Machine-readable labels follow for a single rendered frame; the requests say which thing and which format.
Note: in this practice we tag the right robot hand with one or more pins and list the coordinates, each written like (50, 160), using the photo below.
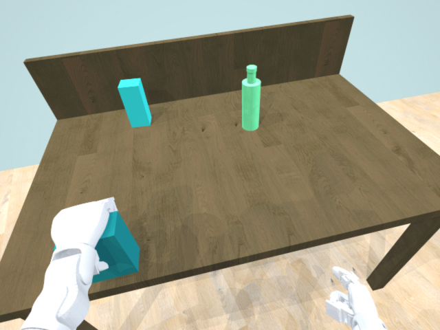
(342, 307)

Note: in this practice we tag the sponge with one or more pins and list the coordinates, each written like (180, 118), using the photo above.
(117, 248)

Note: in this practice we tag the table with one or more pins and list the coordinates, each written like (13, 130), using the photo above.
(198, 192)

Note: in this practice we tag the robot right forearm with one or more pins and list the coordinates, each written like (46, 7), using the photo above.
(367, 321)

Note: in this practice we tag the left robot hand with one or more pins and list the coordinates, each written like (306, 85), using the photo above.
(84, 223)

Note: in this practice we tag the robot left forearm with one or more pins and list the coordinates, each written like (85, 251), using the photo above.
(64, 303)

